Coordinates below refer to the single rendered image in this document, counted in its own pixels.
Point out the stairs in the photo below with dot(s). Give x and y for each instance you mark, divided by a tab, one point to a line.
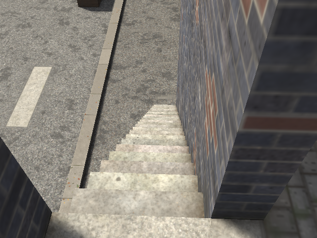
149	174

